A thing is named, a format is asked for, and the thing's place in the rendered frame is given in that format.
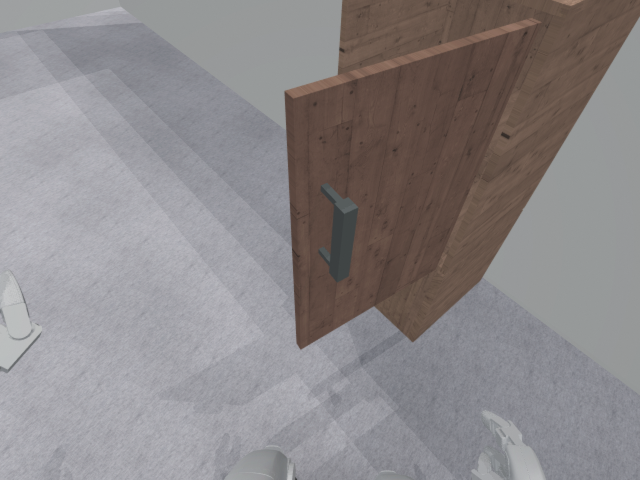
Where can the left robot hand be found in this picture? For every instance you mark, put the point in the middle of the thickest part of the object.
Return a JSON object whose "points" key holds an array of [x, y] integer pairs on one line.
{"points": [[20, 333]]}

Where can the cupboard door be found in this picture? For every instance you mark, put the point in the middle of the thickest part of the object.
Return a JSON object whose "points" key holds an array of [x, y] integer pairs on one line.
{"points": [[404, 140]]}

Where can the right robot hand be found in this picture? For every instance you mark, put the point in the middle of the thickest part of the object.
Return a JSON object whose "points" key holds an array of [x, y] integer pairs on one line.
{"points": [[520, 461]]}

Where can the left robot thigh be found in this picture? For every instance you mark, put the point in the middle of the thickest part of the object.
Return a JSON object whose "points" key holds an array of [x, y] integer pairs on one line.
{"points": [[263, 464]]}

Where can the robot left shin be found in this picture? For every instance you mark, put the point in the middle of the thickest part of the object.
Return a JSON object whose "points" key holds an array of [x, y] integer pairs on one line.
{"points": [[272, 447]]}

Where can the handle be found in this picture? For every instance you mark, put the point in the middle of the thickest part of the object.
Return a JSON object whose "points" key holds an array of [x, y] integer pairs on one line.
{"points": [[343, 231]]}

